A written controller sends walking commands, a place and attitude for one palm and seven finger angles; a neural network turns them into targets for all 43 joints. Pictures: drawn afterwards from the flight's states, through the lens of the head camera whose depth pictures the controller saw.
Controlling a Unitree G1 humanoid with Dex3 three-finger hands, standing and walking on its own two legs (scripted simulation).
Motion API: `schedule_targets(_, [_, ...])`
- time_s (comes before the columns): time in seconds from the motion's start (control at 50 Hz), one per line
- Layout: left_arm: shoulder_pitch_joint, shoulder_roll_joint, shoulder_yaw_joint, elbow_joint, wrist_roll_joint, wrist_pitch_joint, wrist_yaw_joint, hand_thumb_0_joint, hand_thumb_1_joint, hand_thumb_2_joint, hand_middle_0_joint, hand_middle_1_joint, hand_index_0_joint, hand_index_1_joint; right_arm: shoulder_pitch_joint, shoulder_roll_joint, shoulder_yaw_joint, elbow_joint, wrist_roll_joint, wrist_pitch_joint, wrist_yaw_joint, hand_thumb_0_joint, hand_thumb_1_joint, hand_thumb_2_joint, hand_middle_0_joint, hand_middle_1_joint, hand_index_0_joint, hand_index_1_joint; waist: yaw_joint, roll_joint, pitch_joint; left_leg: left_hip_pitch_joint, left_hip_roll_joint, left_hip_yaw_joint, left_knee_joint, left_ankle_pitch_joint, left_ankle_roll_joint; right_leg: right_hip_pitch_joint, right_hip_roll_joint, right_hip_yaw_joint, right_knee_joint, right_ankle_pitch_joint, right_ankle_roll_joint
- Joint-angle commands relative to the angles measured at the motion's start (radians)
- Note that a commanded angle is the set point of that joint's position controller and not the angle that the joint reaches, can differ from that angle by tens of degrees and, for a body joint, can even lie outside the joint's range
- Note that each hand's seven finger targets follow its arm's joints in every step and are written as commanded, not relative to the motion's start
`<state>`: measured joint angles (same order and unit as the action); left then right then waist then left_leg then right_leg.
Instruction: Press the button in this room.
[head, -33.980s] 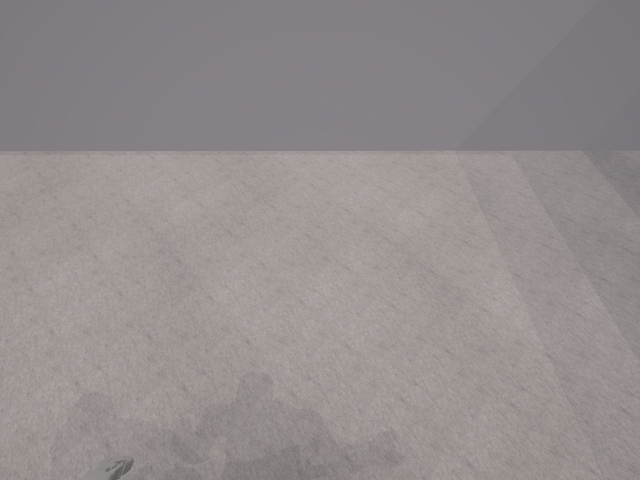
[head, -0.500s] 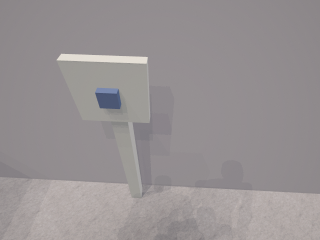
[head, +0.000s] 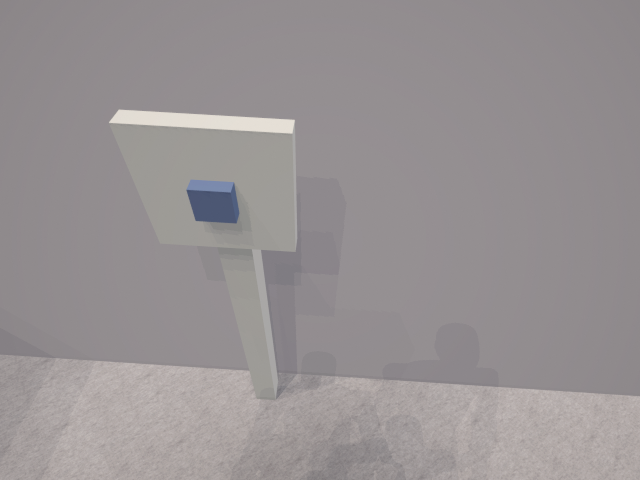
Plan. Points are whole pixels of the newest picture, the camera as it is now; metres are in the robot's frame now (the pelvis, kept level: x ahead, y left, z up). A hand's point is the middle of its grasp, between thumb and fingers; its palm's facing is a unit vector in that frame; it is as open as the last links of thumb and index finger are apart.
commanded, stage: look again from close up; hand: left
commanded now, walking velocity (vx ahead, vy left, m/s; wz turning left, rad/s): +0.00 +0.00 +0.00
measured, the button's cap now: (214, 200) +0.44 +0.18 +0.11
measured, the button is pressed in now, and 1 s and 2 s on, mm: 0 0 0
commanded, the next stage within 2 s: raise the hand and make a fist in 0.46 s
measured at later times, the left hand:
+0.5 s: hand out of the picture -0.02 +0.14 -0.18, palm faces +0.03 -0.99 -0.16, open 7.4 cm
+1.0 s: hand (223, 477) +0.14 +0.12 -0.04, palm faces -0.02 -1.00 +0.05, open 5.3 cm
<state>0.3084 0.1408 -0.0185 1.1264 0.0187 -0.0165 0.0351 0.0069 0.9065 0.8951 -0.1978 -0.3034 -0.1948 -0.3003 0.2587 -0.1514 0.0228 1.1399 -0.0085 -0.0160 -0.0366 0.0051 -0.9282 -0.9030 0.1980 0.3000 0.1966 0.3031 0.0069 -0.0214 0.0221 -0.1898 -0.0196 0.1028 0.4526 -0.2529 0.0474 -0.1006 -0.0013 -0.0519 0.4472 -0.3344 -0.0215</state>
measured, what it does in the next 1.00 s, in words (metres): lowers itself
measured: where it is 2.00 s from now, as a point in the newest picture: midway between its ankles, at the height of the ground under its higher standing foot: outside the picture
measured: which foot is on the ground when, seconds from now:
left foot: down 0.00-1.00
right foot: down 0.00-1.00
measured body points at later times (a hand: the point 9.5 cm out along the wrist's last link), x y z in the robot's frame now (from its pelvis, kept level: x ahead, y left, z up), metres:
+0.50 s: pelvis +0.00 -0.02 +0.00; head +0.01 -0.01 +0.45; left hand -0.02 +0.19 -0.16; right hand -0.01 -0.23 -0.16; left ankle +0.00 +0.09 -0.74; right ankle -0.06 -0.10 -0.74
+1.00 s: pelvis -0.04 -0.04 -0.05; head -0.02 -0.02 +0.40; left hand +0.13 +0.18 -0.04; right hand +0.18 -0.29 -0.08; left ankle +0.00 +0.09 -0.74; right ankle -0.06 -0.10 -0.74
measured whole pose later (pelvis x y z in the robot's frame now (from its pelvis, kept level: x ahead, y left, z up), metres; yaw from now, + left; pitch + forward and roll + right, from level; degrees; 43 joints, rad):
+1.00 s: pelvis -0.04 -0.04 -0.05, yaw +1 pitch +8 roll +1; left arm 0.46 0.15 0.08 0.13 -0.20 -0.42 -0.28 0.02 0.91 0.89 -0.57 -0.71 -0.57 -0.71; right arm 0.14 -0.26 -0.05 0.51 0.02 -0.17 -0.02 0.01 -0.91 -0.90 0.20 0.30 0.20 0.30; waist 0.00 -0.05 -0.12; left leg -0.66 0.02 0.06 0.91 -0.39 0.00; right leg -0.58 0.01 -0.09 0.94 -0.51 -0.08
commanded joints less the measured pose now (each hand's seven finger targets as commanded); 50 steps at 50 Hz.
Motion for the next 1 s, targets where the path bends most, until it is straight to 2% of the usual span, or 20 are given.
schedule_targets(0.0, [0.083, 0.09, 0.016, -0.02, -0.004, -0.004, 0.01, 0.0, 0.9, 0.9, -0.2, -0.3, -0.2, -0.3, 0.057, -0.089, -0.015, -0.018, -0.003, -0.017, -0.001, 0.0, -0.9, -0.9, 0.2, 0.3, 0.2, 0.3, 0.0, 0.015, 0.042, 0.037, 0.136, -0.139, -0.074, 0.259, 0.013, -0.08, -0.101, 0.09, -0.075, 0.23, -0.019])
schedule_targets(0.52, [0.112, 0.08, 0.017, -0.016, -0.007, -0.011, 0.01, 0.0, 0.9, 0.9, -0.2, -0.3, -0.2, -0.3, 0.067, -0.065, -0.015, 0.001, -0.002, -0.012, -0.002, 0.0, -0.9, -0.9, 0.2, 0.3, 0.2, 0.3, 0.004, -0.002, 0.05, 0.027, 0.129, -0.119, -0.066, 0.21, -0.004, -0.074, -0.112, 0.105, -0.101, 0.282, -0.021])
schedule_targets(0.54, [0.176, 0.098, 0.019, 0.004, 0.009, -0.037, 0.046, 0.0, 0.9, 0.9, -0.2, -0.3, -0.2, -0.3, -0.037, -0.099, -0.022, -0.085, 0.008, -0.02, 0.008, 0.0, -0.9, -0.9, 0.2, 0.3, 0.2, 0.3, 0.034, 0.02, 0.106, -0.073, 0.116, -0.078, 0.167, 0.193, -0.036, -0.131, -0.177, 0.193, -0.121, 0.725, 0.037])
schedule_targets(0.56, [-0.552, 0.302, 0.062, -1.534, -0.205, -0.234, 0.03, 0.0, 0.9, 0.9, -0.228, -0.33, -0.228, -0.33, 0.029, -0.297, -0.056, -0.431, 0.036, -0.165, -0.03, 0.0, -0.9, -0.9, 0.2, 0.3, 0.2, 0.3, -0.124, 0.187, -0.39, 0.219, 0.025, -0.084, 0.01, 0.326, 0.002, -0.05, -0.085, 0.087, 0.008, 0.603, -0.005])
schedule_targets(0.58, [-0.222, 0.258, 0.083, -1.324, -0.134, -0.182, 0.076, 0.0, 0.9, 0.9, -0.255, -0.36, -0.255, -0.36, -0.052, -0.19, -0.022, -0.372, 0.036, -0.249, -0.057, 0.0, -0.9, -0.9, 0.2, 0.3, 0.2, 0.3, -0.019, 0.374, -0.423, 0.308, 0.055, -0.073, -0.007, 0.494, 0.006, -0.061, -0.02, 0.072, 0.056, 0.4, -0.031])
schedule_targets(0.6, [-0.193, 0.209, 0.076, -1.245, -0.151, -0.14, 0.136, 0.0, 0.9, 0.9, -0.282, -0.39, -0.282, -0.39, -0.052, -0.198, -0.049, -0.316, 0.038, -0.263, -0.065, 0.0, -0.9, -0.9, 0.2, 0.3, 0.2, 0.3, -0.043, 0.301, -0.329, 0.199, 0.075, -0.093, 0.011, 0.448, -0.024, -0.124, -0.017, 0.021, 0.043, 0.233, -0.018])
schedule_targets(0.62, [0.127, -0.001, -0.027, -0.977, -0.15, -0.035, 0.129, 0.0, 0.9, 0.9, -0.31, -0.42, -0.31, -0.42, -0.016, -0.15, -0.054, -0.309, 0.065, -0.255, -0.051, 0.0, -0.9, -0.9, 0.2, 0.3, 0.2, 0.3, -0.045, 0.191, -0.194, 0.118, 0.075, -0.107, 0.013, 0.38, -0.007, -0.171, -0.022, 0.001, 0.037, 0.235, -0.008])
schedule_targets(0.64, [-0.012, -0.014, -0.059, -1.18, -0.184, -0.039, 0.105, 0.0, 0.9, 0.9, -0.337, -0.45, -0.337, -0.45, -0.038, -0.18, -0.058, -0.394, 0.073, -0.257, -0.049, 0.0, -0.9, -0.9, 0.2, 0.3, 0.2, 0.3, -0.041, 0.107, -0.095, 0.035, 0.069, -0.132, 0.023, 0.311, -0.007, -0.179, -0.023, -0.017, 0.038, 0.249, -0.004])
schedule_targets(0.66, [0.004, 0.017, -0.054, -1.23, -0.192, -0.078, 0.081, 0.0, 0.9, 0.9, -0.365, -0.48, -0.365, -0.48, -0.057, -0.213, -0.066, -0.416, 0.075, -0.274, -0.058, 0.0, -0.9, -0.9, 0.2, 0.3, 0.2, 0.3, -0.057, 0.036, -0.105, 0.032, 0.062, -0.114, 0.055, 0.231, 0.0, -0.239, -0.021, -0.008, 0.022, 0.228, 0.004])
schedule_targets(0.7, [0.033, -0.008, -0.075, -1.19, -0.186, -0.158, 0.044, 0.0, 0.9, 0.9, -0.42, -0.54, -0.42, -0.54, -0.066, -0.232, -0.065, -0.484, 0.048, -0.298, -0.06, 0.0, -0.9, -0.9, 0.2, 0.3, 0.2, 0.3, -0.09, -0.123, -0.058, -0.053, 0.032, -0.123, 0.132, 0.134, 0.01, -0.357, -0.016, -0.005, 0.045, 0.153, 0.023])
schedule_targets(0.72, [0.015, -0.01, -0.051, -1.11, -0.175, -0.195, 0.024, 0.0, 0.9, 0.9, -0.447, -0.57, -0.447, -0.57, -0.05, -0.232, -0.072, -0.495, 0.032, -0.293, -0.057, 0.0, -0.9, -0.9, 0.2, 0.3, 0.2, 0.3, -0.099, -0.222, -0.028, -0.13, 0.022, -0.134, 0.174, 0.085, -0.002, -0.437, -0.015, -0.004, 0.071, 0.1, 0.033])
schedule_targets(0.74, [0.076, -0.042, -0.035, -1.01, -0.185, -0.243, -0.014, 0.0, 0.9, 0.9, -0.475, -0.6, -0.475, -0.6, -0.072, -0.23, -0.08, -0.512, 0.023, -0.291, -0.052, 0.0, -0.9, -0.9, 0.2, 0.3, 0.2, 0.3, -0.072, -0.29, 0.007, -0.227, 0.017, -0.141, 0.21, 0.03, -0.014, -0.495, -0.015, -0.005, 0.106, 0.046, 0.037])
schedule_targets(0.76, [0.189, -0.04, 0.004, -0.932, -0.202, -0.299, -0.062, 0.0, 0.9, 0.9, -0.502, -0.63, -0.502, -0.63, -0.09, -0.229, -0.089, -0.534, 0.02, -0.289, -0.041, 0.0, -0.9, -0.9, 0.2, 0.3, 0.2, 0.3, -0.033, -0.353, 0.005, -0.318, 0.016, -0.141, 0.242, -0.005, -0.026, -0.516, -0.016, 0.004, 0.144, 0.017, 0.039])
schedule_targets(0.78, [0.289, -0.029, 0.037, -0.919, -0.227, -0.358, -0.121, 0.0, 0.9, 0.9, -0.53, -0.66, -0.53, -0.66, -0.111, -0.23, -0.093, -0.562, 0.018, -0.286, -0.027, 0.0, -0.9, -0.9, 0.2, 0.3, 0.2, 0.3, 0.008, -0.373, -0.032, -0.381, 0.012, -0.136, 0.272, -0.015, -0.035, -0.498, -0.02, 0.026, 0.18, 0.041, 0.04])
schedule_targets(0.8, [0.385, 0.022, 0.106, -0.89, -0.244, -0.404, -0.186, 0.0, 0.9, 0.9, -0.558, -0.69, -0.558, -0.69, -0.122, -0.228, -0.103, -0.587, 0.026, -0.278, -0.006, 0.0, -0.9, -0.9, 0.2, 0.3, 0.2, 0.3, 0.056, -0.325, -0.075, -0.404, 0.003, -0.12, 0.296, 0.013, -0.048, -0.441, -0.031, 0.058, 0.217, 0.123, 0.032])
schedule_targets(0.84, [0.357, 0.092, 0.177, -0.938, -0.288, -0.495, -0.321, 0.0, 0.9, 0.9, -0.613, -0.75, -0.613, -0.75, -0.153, -0.236, -0.108, -0.653, 0.03, -0.264, 0.021, 0.0, -0.9, -0.9, 0.2, 0.3, 0.2, 0.3, 0.06, -0.205, -0.172, -0.451, -0.017, -0.1, 0.358, 0.052, -0.063, -0.36, -0.057, 0.1, 0.293, 0.303, 0.032])
schedule_targets(0.86, [0.344, 0.154, 0.246, -0.957, -0.284, -0.513, -0.354, 0.0, 0.9, 0.9, -0.64, -0.78, -0.64, -0.78, -0.152, -0.232, -0.111, -0.681, 0.035, -0.253, 0.025, 0.0, -0.9, -0.9, 0.2, 0.3, 0.2, 0.3, 0.071, -0.132, -0.225, -0.464, -0.022, -0.082, 0.374, 0.067, -0.059, -0.319, -0.066, 0.116, 0.317, 0.354, 0.032])
schedule_targets(0.9, [0.314, 0.26, 0.328, -1.095, -0.258, -0.497, -0.338, 0.0, 0.9, 0.9, -0.695, -0.84, -0.695, -0.84, -0.166, -0.216, -0.111, -0.729, 0.03, -0.213, 0.024, 0.0, -0.9, -0.9, 0.2, 0.3, 0.2, 0.3, 0.103, 0.067, -0.296, -0.448, -0.023, -0.055, 0.385, 0.087, -0.049, -0.284, -0.068, 0.144, 0.336, 0.343, 0.022])
schedule_targets(0.92, [0.258, 0.228, 0.286, -1.232, -0.262, -0.484, -0.319, 0.0, 0.9, 0.9, -0.723, -0.87, -0.723, -0.87, -0.19, -0.205, -0.104, -0.778, 0.028, -0.194, 0.021, 0.0, -0.9, -0.9, 0.2, 0.3, 0.2, 0.3, 0.093, 0.124, -0.331, -0.414, -0.021, -0.046, 0.387, 0.091, -0.04, -0.297, -0.06, 0.138, 0.342, 0.314, 0.018])
schedule_targets(0.98, [0.134, 0.159, 0.239, -1.419, -0.27, -0.508, -0.228, 0.0, 0.9, 0.9, -0.805, -0.96, -0.805, -0.96, -0.148, -0.17, -0.098, -0.795, 0.026, -0.174, 0.014, 0.0, -0.9, -0.9, 0.2, 0.3, 0.2, 0.3, 0.027, 0.166, -0.307, -0.347, 0.009, -0.071, 0.417, 0.094, -0.021, -0.421, -0.028, 0.111, 0.339, 0.264, 0.017])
